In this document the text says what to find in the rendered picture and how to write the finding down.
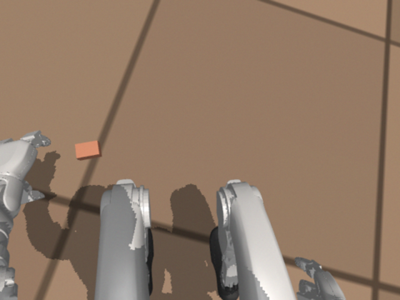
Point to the left robot arm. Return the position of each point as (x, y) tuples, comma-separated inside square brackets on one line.
[(11, 192)]

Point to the small box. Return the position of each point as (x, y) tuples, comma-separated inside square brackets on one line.
[(88, 150)]

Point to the right robot foot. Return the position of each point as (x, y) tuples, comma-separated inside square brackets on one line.
[(225, 293)]

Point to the left robot hand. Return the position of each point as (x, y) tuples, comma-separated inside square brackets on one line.
[(17, 158)]

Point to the right robot hand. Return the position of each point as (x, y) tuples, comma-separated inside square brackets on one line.
[(325, 287)]

